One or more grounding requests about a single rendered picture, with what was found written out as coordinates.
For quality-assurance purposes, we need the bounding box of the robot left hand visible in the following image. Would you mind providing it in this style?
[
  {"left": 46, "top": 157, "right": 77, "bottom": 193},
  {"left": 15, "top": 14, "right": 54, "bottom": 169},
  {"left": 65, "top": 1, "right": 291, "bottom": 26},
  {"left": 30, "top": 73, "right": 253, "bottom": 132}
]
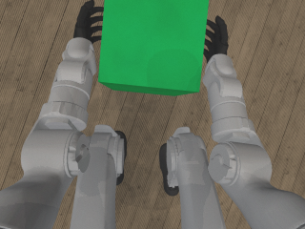
[{"left": 73, "top": 0, "right": 104, "bottom": 43}]

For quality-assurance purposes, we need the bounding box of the left robot thigh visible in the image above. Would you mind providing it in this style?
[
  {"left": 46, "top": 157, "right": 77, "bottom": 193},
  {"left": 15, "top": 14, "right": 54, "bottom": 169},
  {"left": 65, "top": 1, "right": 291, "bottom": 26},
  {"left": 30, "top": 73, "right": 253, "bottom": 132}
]
[{"left": 70, "top": 132, "right": 125, "bottom": 229}]

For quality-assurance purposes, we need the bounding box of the robot left upper arm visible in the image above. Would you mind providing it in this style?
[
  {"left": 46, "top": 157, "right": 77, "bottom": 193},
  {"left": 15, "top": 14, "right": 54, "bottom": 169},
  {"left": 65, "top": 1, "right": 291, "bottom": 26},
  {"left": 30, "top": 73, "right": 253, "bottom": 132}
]
[{"left": 0, "top": 129, "right": 91, "bottom": 229}]

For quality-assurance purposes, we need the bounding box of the robot right hand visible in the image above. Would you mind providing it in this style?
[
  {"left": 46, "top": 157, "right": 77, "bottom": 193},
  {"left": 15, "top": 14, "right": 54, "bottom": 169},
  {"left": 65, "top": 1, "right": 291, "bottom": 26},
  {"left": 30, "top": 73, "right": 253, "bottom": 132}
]
[{"left": 203, "top": 15, "right": 229, "bottom": 64}]

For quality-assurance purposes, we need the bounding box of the robot left forearm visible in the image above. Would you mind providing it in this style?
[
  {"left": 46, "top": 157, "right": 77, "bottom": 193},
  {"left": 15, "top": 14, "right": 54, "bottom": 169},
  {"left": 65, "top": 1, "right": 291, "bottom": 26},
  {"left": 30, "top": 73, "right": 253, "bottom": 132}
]
[{"left": 21, "top": 37, "right": 97, "bottom": 169}]

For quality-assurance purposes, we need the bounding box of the robot right forearm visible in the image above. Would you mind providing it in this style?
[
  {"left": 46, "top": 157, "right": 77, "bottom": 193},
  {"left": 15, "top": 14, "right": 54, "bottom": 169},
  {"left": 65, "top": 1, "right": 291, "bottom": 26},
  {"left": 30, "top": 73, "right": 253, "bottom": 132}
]
[{"left": 202, "top": 53, "right": 273, "bottom": 171}]

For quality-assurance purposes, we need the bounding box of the robot right upper arm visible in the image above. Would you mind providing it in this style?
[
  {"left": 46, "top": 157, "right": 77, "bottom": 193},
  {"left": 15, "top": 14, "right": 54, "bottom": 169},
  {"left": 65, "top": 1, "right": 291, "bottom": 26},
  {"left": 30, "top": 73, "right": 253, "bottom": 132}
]
[{"left": 208, "top": 141, "right": 305, "bottom": 229}]

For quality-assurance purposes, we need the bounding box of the robot right shin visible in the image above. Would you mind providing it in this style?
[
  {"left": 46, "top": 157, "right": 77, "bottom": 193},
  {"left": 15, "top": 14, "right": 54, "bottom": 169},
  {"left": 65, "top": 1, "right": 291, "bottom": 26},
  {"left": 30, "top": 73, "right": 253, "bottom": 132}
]
[{"left": 166, "top": 126, "right": 207, "bottom": 187}]

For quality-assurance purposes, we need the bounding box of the carton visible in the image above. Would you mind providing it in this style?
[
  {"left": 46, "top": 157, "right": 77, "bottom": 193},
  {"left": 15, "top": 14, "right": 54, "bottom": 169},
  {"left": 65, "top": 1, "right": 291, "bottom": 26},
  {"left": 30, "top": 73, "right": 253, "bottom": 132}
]
[{"left": 98, "top": 0, "right": 209, "bottom": 96}]

